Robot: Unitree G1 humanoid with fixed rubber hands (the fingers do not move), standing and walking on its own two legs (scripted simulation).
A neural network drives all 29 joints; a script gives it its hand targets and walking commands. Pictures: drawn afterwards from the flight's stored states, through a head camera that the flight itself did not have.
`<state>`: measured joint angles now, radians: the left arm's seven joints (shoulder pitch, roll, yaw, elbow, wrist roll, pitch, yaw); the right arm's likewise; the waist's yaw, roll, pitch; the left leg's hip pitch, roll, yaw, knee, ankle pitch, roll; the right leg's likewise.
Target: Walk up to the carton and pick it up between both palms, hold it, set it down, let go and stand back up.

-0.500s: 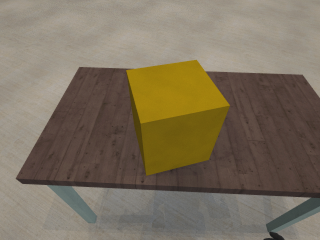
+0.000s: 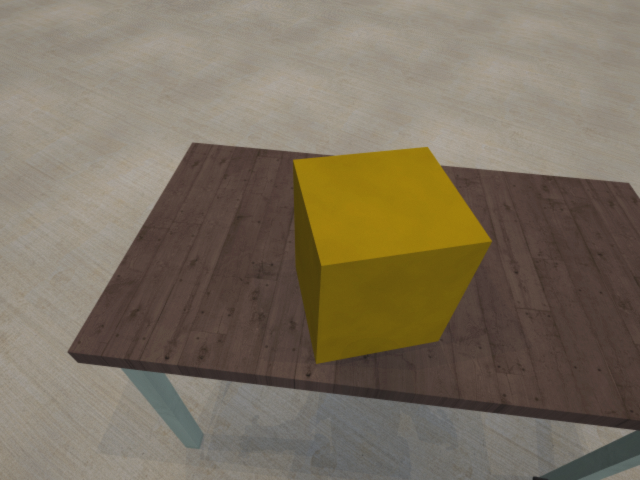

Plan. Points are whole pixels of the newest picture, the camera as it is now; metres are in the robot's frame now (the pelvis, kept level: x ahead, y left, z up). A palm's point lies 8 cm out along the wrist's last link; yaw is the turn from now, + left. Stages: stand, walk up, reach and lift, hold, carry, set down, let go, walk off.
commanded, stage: walk up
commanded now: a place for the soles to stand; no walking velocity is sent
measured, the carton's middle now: (370, 257) +0.45 -0.06 +0.01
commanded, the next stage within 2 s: reach and lift in 1.08 s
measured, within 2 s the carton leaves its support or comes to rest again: neither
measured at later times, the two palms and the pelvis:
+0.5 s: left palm out of the picture +0.09 +0.29 -0.13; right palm out of the picture +0.10 -0.31 -0.10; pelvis +0.02 -0.01 +0.00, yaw +0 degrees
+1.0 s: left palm out of the picture +0.09 +0.27 -0.13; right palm out of the picture +0.11 -0.34 -0.12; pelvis +0.02 -0.03 -0.01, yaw +1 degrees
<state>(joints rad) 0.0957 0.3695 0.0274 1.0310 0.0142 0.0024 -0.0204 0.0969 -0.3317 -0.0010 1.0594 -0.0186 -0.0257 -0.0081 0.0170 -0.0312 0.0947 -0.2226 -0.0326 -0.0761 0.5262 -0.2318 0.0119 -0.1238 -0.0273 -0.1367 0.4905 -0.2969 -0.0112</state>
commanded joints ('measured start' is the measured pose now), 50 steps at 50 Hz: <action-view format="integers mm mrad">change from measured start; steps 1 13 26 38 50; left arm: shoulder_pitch -7 16 24 -42 103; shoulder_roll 191 234 204 235 243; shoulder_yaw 54 55 65 62 71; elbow -81 -69 -91 -121 -104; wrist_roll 2 -2 -2 9 11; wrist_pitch -5 -21 -3 -6 -25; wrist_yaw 0 3 10 5 13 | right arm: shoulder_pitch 9 -9 38 59 -33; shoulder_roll -304 -250 -301 -262 -246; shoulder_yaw -72 -55 -74 -75 -64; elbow -76 -91 -120 -97 -158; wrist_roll -2 11 6 11 3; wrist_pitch -34 -33 -30 -31 -14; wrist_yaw -28 -20 -39 -28 -37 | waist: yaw -8 -16 -7 -34 31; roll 101 32 154 -56 -41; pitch -88 -87 -126 -97 -59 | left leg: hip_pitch -9 1 22 57 -188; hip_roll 265 80 243 93 31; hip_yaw -398 -25 -276 -26 82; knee -225 -61 -97 -12 283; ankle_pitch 11 147 365 272 -388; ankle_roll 166 45 166 34 24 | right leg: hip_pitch -75 -3 -14 -11 69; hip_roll -16 -132 -43 -124 -318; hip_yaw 162 200 177 164 395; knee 15 -158 38 -62 -109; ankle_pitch -111 105 149 252 501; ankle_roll -32 -77 -30 -74 -248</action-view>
